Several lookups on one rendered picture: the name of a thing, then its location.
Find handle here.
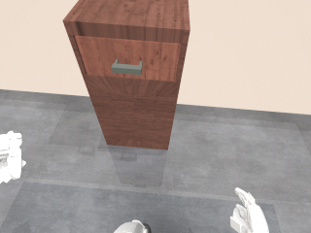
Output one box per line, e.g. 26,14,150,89
111,59,143,75

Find drawer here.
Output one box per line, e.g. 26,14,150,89
75,35,181,82

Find left robot thigh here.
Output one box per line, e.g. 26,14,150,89
114,221,148,233

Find right robot hand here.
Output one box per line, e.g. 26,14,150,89
230,187,269,233

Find cabinet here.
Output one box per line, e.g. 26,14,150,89
63,0,190,150

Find left robot hand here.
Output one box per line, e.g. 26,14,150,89
0,130,26,183

